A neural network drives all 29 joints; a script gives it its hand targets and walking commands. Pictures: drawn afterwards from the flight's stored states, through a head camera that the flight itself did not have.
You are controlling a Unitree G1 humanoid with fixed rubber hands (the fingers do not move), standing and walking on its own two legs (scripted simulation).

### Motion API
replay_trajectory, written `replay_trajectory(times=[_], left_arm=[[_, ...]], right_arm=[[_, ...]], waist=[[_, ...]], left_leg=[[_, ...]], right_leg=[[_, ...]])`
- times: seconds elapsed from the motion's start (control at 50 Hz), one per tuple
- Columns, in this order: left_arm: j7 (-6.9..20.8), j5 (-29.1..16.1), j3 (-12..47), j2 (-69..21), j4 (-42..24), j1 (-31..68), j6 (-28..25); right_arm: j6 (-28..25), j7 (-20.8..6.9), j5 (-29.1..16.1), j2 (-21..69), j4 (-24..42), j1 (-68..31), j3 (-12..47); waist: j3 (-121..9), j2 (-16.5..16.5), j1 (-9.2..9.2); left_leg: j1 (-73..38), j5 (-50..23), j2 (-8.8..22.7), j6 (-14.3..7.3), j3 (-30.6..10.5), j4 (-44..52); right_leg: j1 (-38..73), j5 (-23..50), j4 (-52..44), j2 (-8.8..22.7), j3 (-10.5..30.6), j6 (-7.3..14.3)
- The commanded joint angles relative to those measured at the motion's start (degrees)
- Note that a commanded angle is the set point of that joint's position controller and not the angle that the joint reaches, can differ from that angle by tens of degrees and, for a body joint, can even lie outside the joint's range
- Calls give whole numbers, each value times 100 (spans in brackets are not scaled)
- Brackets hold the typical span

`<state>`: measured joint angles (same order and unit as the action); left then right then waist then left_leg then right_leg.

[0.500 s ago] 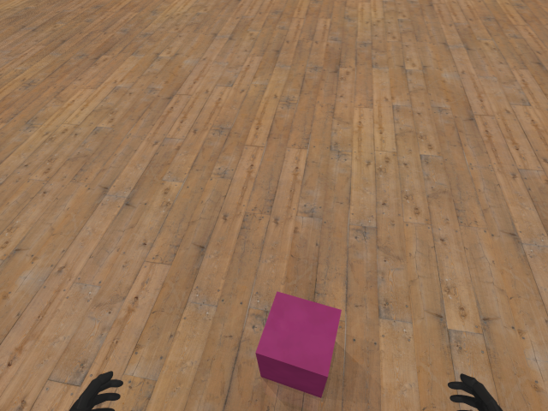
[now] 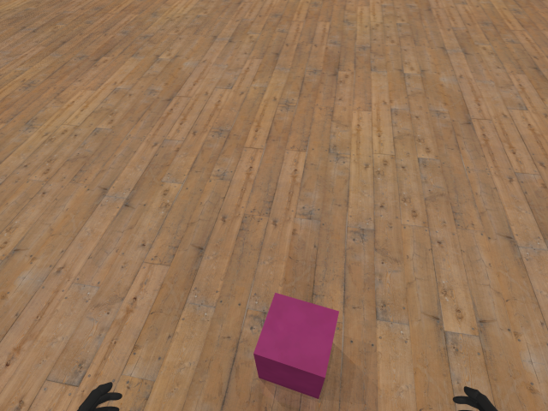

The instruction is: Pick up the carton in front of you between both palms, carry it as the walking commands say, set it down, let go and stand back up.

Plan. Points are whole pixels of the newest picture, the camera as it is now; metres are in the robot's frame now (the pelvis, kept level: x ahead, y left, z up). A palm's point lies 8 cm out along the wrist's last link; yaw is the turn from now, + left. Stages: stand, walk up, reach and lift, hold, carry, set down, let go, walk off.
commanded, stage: stand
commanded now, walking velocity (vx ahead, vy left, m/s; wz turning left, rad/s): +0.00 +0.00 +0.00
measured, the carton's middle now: (296, 346) +0.44 -0.02 -0.65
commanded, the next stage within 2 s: none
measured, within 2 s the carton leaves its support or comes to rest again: neither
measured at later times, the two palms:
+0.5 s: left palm out of the picture +0.07 +0.31 -0.09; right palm out of the picture +0.09 -0.30 -0.10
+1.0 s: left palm out of the picture +0.05 +0.33 -0.09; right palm out of the picture +0.06 -0.30 -0.10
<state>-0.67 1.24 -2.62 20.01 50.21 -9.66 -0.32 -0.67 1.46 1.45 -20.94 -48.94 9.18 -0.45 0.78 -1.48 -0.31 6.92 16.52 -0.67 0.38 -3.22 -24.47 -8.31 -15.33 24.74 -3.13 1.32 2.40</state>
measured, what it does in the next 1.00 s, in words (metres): stands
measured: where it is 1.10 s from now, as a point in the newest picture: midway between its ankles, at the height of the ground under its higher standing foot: outside the picture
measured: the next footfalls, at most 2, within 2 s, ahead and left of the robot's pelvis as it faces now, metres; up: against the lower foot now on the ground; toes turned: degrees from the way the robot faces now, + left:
none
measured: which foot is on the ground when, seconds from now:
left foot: down 0.00-1.00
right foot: down 0.00-1.00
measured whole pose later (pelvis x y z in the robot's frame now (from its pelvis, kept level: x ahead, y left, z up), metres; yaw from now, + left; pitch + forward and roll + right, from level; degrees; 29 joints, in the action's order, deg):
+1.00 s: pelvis -0.03 +0.01 +0.01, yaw +0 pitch -2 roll +0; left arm -0.1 0.6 -0.4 22.4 60.8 -7.2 -0.6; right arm -1.0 0.6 0.8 -22.4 -59.2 7.3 0.5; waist 2.0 -1.0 -0.4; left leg 4.7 11.1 -1.4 -0.3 -3.0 -18.3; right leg -6.4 -10.3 19.2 -2.0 2.2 1.2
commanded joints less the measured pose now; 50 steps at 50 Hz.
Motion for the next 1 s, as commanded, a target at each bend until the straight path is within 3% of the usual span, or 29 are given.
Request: replay_trajectory(times=[0.0,0.04,0.06,0.08,0.14,0.16,0.18,0.22,0.24,0.3,0.32,0.36,0.38,0.4,0.44,0.48,0.5,0.52,0.54,0.56,0.66,0.72,0.78,0.8,0.82,0.86,0.9,0.94,0.98], left_arm=[[0,-31,-185,934,-130,134,-78],[-10,-26,-146,961,1,159,-71],[-10,-39,-155,938,25,218,-92],[-15,-18,-130,1036,61,297,-65],[7,-32,-82,1055,152,224,-106],[0,-8,-103,984,167,299,-112],[-24,-30,-102,1046,181,301,-98],[-22,-48,-68,1030,245,295,-102],[-18,-66,-55,984,271,315,-91],[-5,-43,-49,1084,330,374,-92],[-11,-65,-86,1101,370,329,-98],[-17,-99,-91,1153,464,266,-99],[-26,-31,-73,1168,507,313,-97],[-2,-74,-68,1100,485,258,-94],[15,-20,-81,1108,480,406,-87],[8,-57,-54,1069,508,371,-102],[5,-59,-63,1125,501,430,-94],[10,-55,-9,1090,590,480,-72],[20,-43,-3,1099,541,419,-70],[11,-42,-1,1166,621,320,-85],[23,-98,21,1216,696,380,-104],[0,-17,5,1183,737,383,-28],[23,-66,46,1126,755,374,-42],[14,-90,41,1162,771,378,-69],[26,-49,32,1217,779,401,-74],[26,-81,44,1188,808,425,-99],[39,-51,17,1273,830,410,-100],[25,-60,49,1273,849,446,-73],[17,-81,47,1207,812,324,-105]], right_arm=[[-90,16,-54,-883,106,-257,-142],[-113,-11,-31,-908,148,-255,-173],[-96,-10,5,-878,85,-335,-135],[-64,-23,-14,-912,-13,-224,-173],[-54,10,-28,-874,-133,-178,-119],[-54,23,-1,-856,-146,-318,-84],[-73,1,-12,-976,-120,-228,-166],[-50,-16,-33,-923,-234,-287,-98],[-78,-4,-33,-925,-218,-373,-100],[-84,-1,1,-1017,-337,-393,-113],[-55,-16,-21,-1053,-337,-231,-121],[-56,-32,-8,-955,-401,-289,-80],[-48,-30,-34,-978,-436,-334,-102],[-61,-35,-62,-1009,-430,-326,-116],[-49,-28,-50,-1025,-450,-271,-91],[-49,-32,-25,-969,-494,-395,-88],[-59,-40,22,-1059,-489,-485,-84],[-63,-28,-56,-998,-502,-458,-114],[-85,-25,-66,-966,-535,-388,-75],[-63,-21,-76,-1097,-575,-387,-99],[-87,-33,-57,-1013,-651,-343,-72],[-74,-29,-47,-1149,-668,-343,-81],[-80,-48,-79,-1151,-670,-495,-96],[-69,-49,-74,-1223,-698,-480,-116],[-65,-41,-50,-1074,-724,-437,-78],[-97,-66,-41,-1029,-747,-396,-57],[-100,-67,-51,-1076,-783,-314,-71],[-86,-68,-76,-1128,-832,-300,-101],[-68,-48,-38,-1028,-832,-343,-53]], waist=[[-118,327,-8],[-297,39,14],[-102,212,-60],[-289,368,12],[-98,110,52],[-301,66,-32],[-252,115,37],[-340,202,7],[-32,62,-19],[-157,233,-20],[-86,106,45],[-98,132,-44],[-4,-86,31],[71,79,-53],[80,195,15],[-129,154,-57],[-97,-92,-64],[-124,-80,23],[-143,-5,-18],[-125,252,14],[-179,136,-31],[75,24,7],[-17,2,13],[125,35,-45],[252,207,28],[19,293,-15],[-216,156,-23],[-84,323,33],[9,109,-31]], left_leg=[[-22,-1444,593,-117,-524,385],[14,-1319,548,-83,-555,385],[171,-1255,542,-113,-513,407],[-56,-1384,551,-78,-532,484],[-38,-1378,566,-89,-522,507],[-60,-1372,551,-100,-509,425],[8,-1429,564,-77,-501,520],[-15,-1455,587,-86,-558,579],[94,-1458,576,-97,-502,579],[-65,-1506,608,-97,-536,607],[-102,-1436,595,-79,-525,710],[-23,-1393,606,-122,-559,651],[-5,-1334,562,-120,-530,650],[90,-1226,567,-138,-570,666],[67,-930,558,-88,-512,749],[-51,-899,618,-123,-556,817],[1,-968,585,-90,-522,769],[-23,-1106,598,-104,-531,769],[-34,-1224,647,-120,-555,752],[-86,-1294,635,-117,-643,832],[-124,-1445,673,-180,-624,839],[56,-934,616,-115,-530,939],[-11,-901,692,-162,-654,938],[119,-877,667,-149,-655,962],[16,-715,627,-161,-601,1004],[-45,-1104,655,-193,-661,898],[-230,-1128,613,-135,-523,853],[-124,-1174,610,-135,-588,944],[1,-980,614,-166,-561,891]], right_leg=[[137,1705,-439,829,729,-73],[265,1602,-455,837,724,-54],[237,1512,-486,801,721,-102],[278,1600,-513,819,712,-104],[126,1614,-593,827,751,-111],[273,1560,-568,841,730,-95],[335,1650,-516,880,719,-73],[412,1759,-515,891,705,-63],[264,1663,-624,843,727,-93],[240,1692,-625,836,638,-104],[140,1562,-617,856,706,-120],[225,1332,-672,791,693,-106],[224,1456,-727,823,733,-77],[173,1284,-749,862,761,-79],[99,831,-791,836,806,-96],[139,846,-797,830,800,-96],[261,1027,-849,867,846,-93],[230,1114,-808,884,820,-86],[354,1388,-812,931,791,-46],[294,1492,-759,857,709,-66],[339,1483,-768,917,790,-89],[181,1056,-799,908,744,-67],[136,870,-830,871,739,-102],[171,888,-857,906,826,-90],[-17,612,-915,859,850,-130],[196,1056,-857,862,775,-104],[281,977,-895,868,812,-120],[165,930,-873,823,697,-139],[272,931,-885,890,808,-98]])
